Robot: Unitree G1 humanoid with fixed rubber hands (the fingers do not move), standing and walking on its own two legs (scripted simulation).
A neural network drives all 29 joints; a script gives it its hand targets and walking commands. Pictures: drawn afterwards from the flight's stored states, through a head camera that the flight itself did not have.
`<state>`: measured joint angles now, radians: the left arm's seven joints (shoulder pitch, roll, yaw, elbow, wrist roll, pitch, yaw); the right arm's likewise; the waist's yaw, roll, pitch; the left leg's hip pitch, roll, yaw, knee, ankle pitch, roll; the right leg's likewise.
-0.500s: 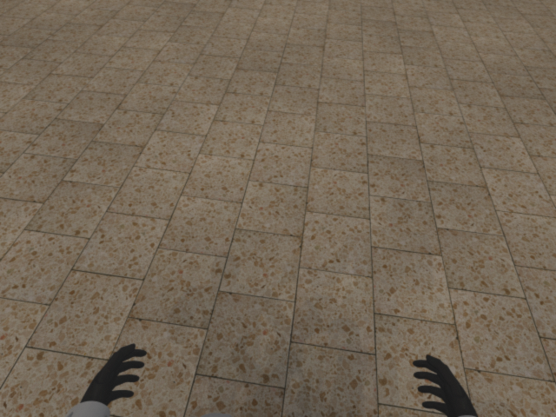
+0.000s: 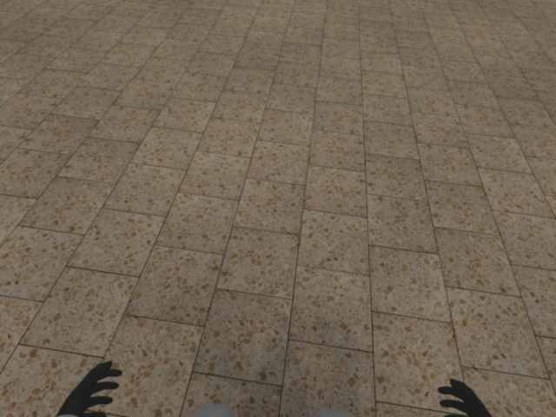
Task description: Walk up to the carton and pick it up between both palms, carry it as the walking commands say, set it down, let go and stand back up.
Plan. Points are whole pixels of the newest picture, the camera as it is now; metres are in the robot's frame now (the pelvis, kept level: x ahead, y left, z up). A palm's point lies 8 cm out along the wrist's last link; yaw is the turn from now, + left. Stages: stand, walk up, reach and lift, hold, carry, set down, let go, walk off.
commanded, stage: stand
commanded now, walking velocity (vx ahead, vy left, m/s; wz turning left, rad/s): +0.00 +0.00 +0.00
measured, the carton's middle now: out of the picture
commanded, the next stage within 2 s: walk up in 1.38 s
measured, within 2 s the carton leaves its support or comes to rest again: neither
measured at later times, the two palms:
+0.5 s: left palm out of the picture +0.09 +0.31 -0.09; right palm out of the picture +0.13 -0.28 -0.07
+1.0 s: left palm out of the picture +0.10 +0.31 -0.07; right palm out of the picture +0.12 -0.28 -0.07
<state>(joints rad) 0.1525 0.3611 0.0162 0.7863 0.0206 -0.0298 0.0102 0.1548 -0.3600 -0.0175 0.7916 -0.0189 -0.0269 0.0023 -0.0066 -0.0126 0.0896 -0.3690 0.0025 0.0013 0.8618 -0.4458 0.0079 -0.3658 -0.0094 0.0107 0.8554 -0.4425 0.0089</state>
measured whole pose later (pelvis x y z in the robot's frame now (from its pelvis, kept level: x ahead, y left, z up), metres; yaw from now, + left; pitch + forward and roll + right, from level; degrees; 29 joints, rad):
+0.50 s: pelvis +0.00 +0.01 +0.02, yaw +1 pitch -4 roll -1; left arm 0.12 0.36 0.01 0.94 0.01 -0.02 0.01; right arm 0.08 -0.37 -0.01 0.92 -0.02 -0.03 0.00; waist 0.01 0.01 0.11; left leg -0.28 -0.01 -0.01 0.70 -0.36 0.02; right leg -0.25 -0.02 0.00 0.66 -0.34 0.02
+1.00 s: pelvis +0.00 +0.01 +0.04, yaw +1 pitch -4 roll +0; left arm 0.08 0.36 0.01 1.03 0.01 -0.02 0.00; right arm 0.07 -0.34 0.00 1.03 -0.01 -0.03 0.00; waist 0.00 0.00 0.09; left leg -0.15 -0.02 0.00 0.45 -0.23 0.02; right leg -0.14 -0.03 0.01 0.44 -0.23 0.03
